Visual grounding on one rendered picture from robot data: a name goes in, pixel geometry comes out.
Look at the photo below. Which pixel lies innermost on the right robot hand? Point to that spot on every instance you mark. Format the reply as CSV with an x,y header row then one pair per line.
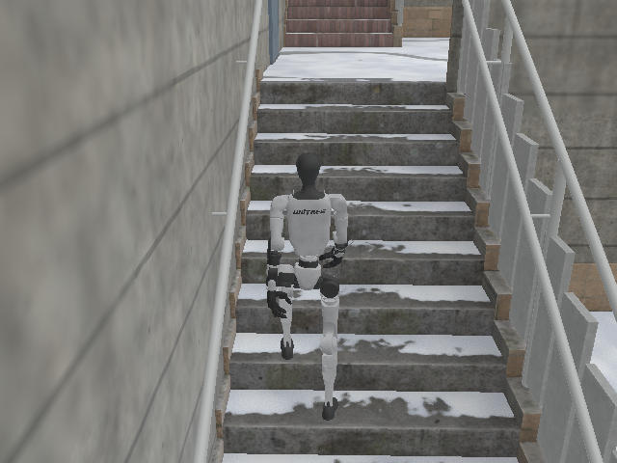
x,y
333,263

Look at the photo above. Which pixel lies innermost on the robot left upper arm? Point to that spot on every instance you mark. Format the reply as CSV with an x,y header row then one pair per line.
x,y
278,205

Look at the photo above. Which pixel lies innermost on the robot right forearm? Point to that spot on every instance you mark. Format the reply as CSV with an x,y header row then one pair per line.
x,y
339,249

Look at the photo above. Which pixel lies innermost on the robot right upper arm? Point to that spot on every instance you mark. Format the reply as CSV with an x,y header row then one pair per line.
x,y
339,205

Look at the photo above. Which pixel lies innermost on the robot right shin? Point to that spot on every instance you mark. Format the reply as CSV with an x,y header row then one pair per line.
x,y
329,363

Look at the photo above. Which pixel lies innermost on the robot left forearm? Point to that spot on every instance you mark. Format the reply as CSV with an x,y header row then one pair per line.
x,y
273,268

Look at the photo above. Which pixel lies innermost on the robot right foot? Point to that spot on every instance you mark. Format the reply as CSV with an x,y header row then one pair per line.
x,y
328,411

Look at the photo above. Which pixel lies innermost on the left robot hand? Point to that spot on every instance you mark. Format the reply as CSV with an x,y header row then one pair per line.
x,y
277,311

